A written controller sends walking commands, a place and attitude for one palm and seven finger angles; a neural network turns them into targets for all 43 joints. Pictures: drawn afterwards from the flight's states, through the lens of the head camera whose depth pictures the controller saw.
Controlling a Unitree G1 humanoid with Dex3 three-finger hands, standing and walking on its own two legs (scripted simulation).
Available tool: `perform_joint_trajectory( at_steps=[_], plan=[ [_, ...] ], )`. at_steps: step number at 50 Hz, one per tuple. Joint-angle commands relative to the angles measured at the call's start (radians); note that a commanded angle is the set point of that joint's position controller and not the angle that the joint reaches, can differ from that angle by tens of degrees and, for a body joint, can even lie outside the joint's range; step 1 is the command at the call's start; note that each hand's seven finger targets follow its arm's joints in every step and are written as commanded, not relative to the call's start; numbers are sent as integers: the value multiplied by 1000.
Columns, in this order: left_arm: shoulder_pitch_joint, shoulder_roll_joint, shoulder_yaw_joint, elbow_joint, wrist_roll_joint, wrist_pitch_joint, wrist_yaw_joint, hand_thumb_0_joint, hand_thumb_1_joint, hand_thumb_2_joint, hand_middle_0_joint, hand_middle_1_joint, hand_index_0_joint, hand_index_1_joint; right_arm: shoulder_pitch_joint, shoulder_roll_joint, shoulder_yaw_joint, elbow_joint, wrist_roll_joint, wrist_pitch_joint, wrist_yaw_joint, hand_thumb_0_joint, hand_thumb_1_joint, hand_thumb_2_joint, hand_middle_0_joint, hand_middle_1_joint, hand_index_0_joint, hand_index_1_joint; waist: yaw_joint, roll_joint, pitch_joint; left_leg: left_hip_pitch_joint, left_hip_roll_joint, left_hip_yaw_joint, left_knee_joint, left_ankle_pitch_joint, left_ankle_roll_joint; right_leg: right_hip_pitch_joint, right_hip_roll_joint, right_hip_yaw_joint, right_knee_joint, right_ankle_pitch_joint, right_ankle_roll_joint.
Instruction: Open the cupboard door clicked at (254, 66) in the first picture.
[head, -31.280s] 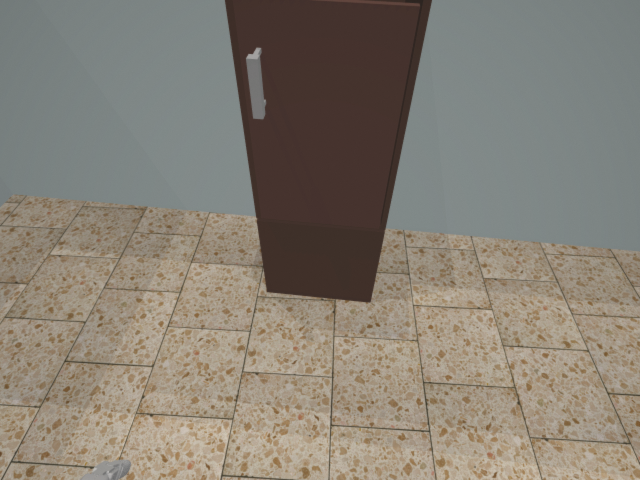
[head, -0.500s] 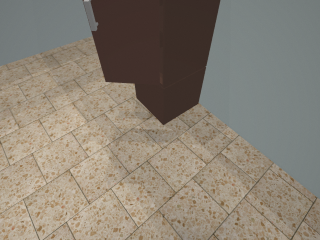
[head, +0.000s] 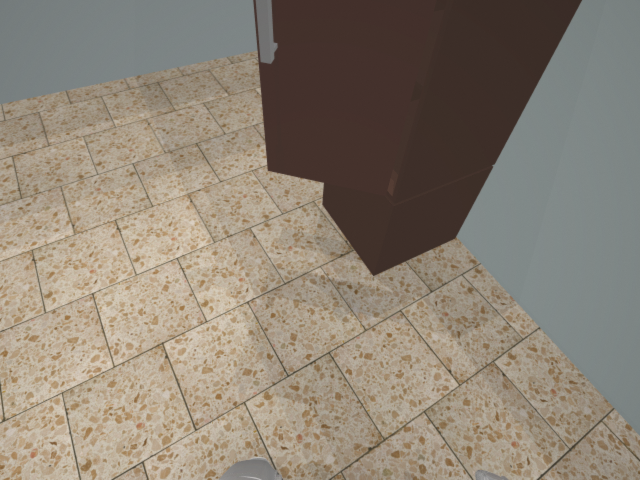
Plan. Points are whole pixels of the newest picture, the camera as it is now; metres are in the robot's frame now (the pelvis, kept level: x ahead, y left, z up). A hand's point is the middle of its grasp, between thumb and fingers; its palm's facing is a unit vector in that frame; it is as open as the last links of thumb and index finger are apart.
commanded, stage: take the last steps up to it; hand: left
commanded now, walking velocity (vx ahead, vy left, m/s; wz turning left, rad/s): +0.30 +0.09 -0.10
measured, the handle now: (269, 23) +0.89 +0.21 +0.11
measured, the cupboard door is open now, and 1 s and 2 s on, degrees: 47 47 47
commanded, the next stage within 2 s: come to a stop and stand still in 0.56 s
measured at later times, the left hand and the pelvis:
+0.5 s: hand (227, 352) +0.30 +0.18 -0.13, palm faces -0.04 -0.98 -0.22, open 7.4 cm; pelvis +0.19 +0.00 +0.02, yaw -3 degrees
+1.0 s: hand (188, 341) +0.32 +0.26 -0.17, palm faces -0.03 -0.98 -0.19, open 7.4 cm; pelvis +0.30 +0.07 +0.02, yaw -6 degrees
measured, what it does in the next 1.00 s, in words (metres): walks ahead: right foot, then left foot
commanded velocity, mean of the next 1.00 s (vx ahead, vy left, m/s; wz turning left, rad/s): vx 0.05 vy -0.01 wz -0.03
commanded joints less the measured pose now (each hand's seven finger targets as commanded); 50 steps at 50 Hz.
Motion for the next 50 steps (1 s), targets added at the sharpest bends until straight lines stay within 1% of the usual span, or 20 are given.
perform_joint_trajectory(
  at_steps=[1, 4, 7, 14, 17, 18, 19, 20, 21, 23, 25, 28, 34, 36, 37, 39, 40, 44, 46, 50],
  plan=[
    [-166, 64, 10, -152, -3, -36, 9, 0, 900, 900, -200, -300, -200, -300, 284, -192, -38, 30, -2, 1, -45, 0, -900, -900, 200, 300, 200, 300, -130, 207, -118, 398, 327, -424, -363, -110, 170, -534, 47, 73, 566, 35, -77],
    [-122, 46, 13, -122, 3, -13, -3, 0, 900, 900, -200, -300, -200, -300, 191, -97, -10, 16, -1, -18, -52, 0, -900, -900, 200, 300, 200, 300, -62, 176, -23, 223, 265, -244, -422, -24, 138, -449, 21, 83, 456, 155, -65],
    [-122, 39, 12, -130, 1, -2, -7, 0, 900, 900, -200, -300, -200, -300, 192, -91, -10, 31, -1, -28, -50, 0, -900, -900, 200, 300, 200, 300, -36, 120, -33, 229, 247, -174, -454, 30, 153, -402, 32, 64, 287, 203, -59],
    [-250, 53, 16, -201, 4, -4, -12, 0, 900, 900, -200, -300, -200, -300, 218, -107, -14, 57, -8, -20, -38, 0, -900, -900, 200, 300, 200, 300, -43, 65, 8, 248, 240, -127, -445, 19, 166, -267, 81, 21, -69, 261, -61],
    [-167, 90, 27, -183, 6, -15, -9, 0, 900, 900, -200, -300, -200, -300, 205, -101, -6, 73, -4, -14, -37, 0, -900, -900, 200, 300, 200, 300, 6, 35, -13, 198, 174, -64, -276, 43, 104, -50, 116, 4, -238, 313, -79],
    [-65, 134, 39, -152, 10, -25, -5, 0, 900, 900, -200, -300, -200, -300, 202, -84, -2, 71, 4, -17, -35, 0, -900, -900, 200, 300, 200, 300, 50, -39, -60, 115, 98, -7, -95, 49, 61, 128, 85, 73, -300, 310, -104],
    [58, 224, 59, -119, 15, -40, 3, 0, 900, 900, -200, -300, -200, -300, 215, -55, 0, 50, 15, -19, -28, 0, -900, -900, 200, 300, 200, 300, 83, -238, -131, -104, -20, 67, 173, -126, 2, 334, -151, 419, -414, 297, -205],
    [102, 280, 67, -114, -4, -39, 10, 0, 900, 900, -200, -300, -200, -300, 200, -75, -3, 29, 12, -14, -26, 0, -900, -900, 200, 300, 200, 300, 82, -263, -149, -208, -45, 14, 432, -423, -23, 354, -310, 630, -541, 311, -311],
    [54, 235, 65, -125, -8, -38, 25, 0, 900, 900, -200, -300, -200, -300, 152, -99, -11, 21, 8, -7, -28, 0, -900, -900, 200, 300, 200, 300, 65, -162, -81, -254, 5, -94, 525, -356, -19, 282, -294, 582, -546, 341, -319],
    [-53, 158, 35, -148, -11, -48, 29, 0, 900, 900, -200, -300, -200, -300, 110, -53, -5, 38, 9, -1, -29, 0, -900, -900, 200, 300, 200, 300, 10, -65, -32, -226, 54, -124, 505, -215, -39, 141, -206, 376, -534, 558, -259],
    [-85, 116, 22, -148, -13, -64, 24, 0, 900, 900, -200, -300, -200, -300, 160, -11, 5, 57, 7, 14, -23, 0, -900, -900, 200, 300, 200, 300, -31, -69, -73, -135, 61, -93, 415, -141, -63, 91, -137, 198, -532, 738, -219],
    [-90, 121, 17, -126, -11, -73, 20, 0, 900, 900, -200, -300, -200, -300, 174, 16, 6, 67, 12, 26, -12, 0, -900, -900, 200, 300, 200, 300, -47, -85, -75, -80, 45, -44, 268, -52, -78, 62, -86, 93, -545, 772, -201],
    [-76, 148, 18, -83, -3, -61, 21, 0, 900, 900, -200, -300, -200, -300, 81, 14, 7, 31, 11, 17, -5, 0, -900, -900, 200, 300, 200, 300, -30, -127, -32, 8, 7, -10, 11, -7, -66, 39, -80, 77, -502, 713, -182],
    [-100, 131, 7, -75, -4, -42, 32, 0, 900, 900, -200, -300, -200, -300, 126, 8, 13, 54, 11, 12, -20, 0, -900, -900, 200, 300, 200, 300, -63, -129, -46, 174, -16, -10, -134, 130, -62, -23, -31, 44, -396, 746, -138],
    [-81, 113, -4, -73, -6, -34, 38, 0, 900, 900, -200, -300, -200, -300, 183, -37, 10, 72, 7, 5, -28, 0, -900, -900, 200, 300, 200, 300, -78, -21, -89, 287, 24, -51, -174, 333, -47, -46, 6, 30, -302, 670, -103],
    [20, 70, -20, -60, -25, -11, 53, 0, 900, 900, -200, -300, -200, -300, 226, -153, -6, 76, 16, 6, -55, 0, -900, -900, 200, 300, 200, 300, -67, 232, -226, 453, 294, -275, -145, 909, 93, -142, 104, 2, -150, 54, -27],
    [45, 70, -19, -57, -21, 5, 59, 0, 900, 900, -200, -300, -200, -300, 218, -172, -12, 75, 17, 21, -63, 0, -900, -900, 200, 300, 200, 300, -74, 228, -214, 382, 330, -267, -197, 861, 142, -96, 130, 33, -22, -128, -30],
    [-20, 117, 6, -77, -12, 57, 56, 0, 900, 900, -200, -300, -200, -300, 147, -161, -16, 44, 13, 49, -97, 0, -900, -900, 200, 300, 200, 300, -80, 256, -139, 270, 350, -260, -216, 925, 181, -226, 139, 135, 323, -99, -29],
    [-44, 123, 18, -104, -12, 64, 47, 0, 900, 900, -200, -300, -200, -300, 116, -163, -26, 26, 11, 56, -103, 0, -900, -900, 200, 300, 200, 300, -72, 152, -165, 301, 350, -253, -204, 788, 198, -287, 150, 137, 370, -64, -26],
    [-73, 107, 36, -149, -7, 86, 31, 0, 900, 900, -200, -300, -200, -300, 54, -170, -38, 4, 7, 58, -100, 0, -900, -900, 200, 300, 200, 300, -55, 146, -191, 238, 344, -234, -276, 399, 170, -308, 155, 151, 391, 27, -11]
  ],
)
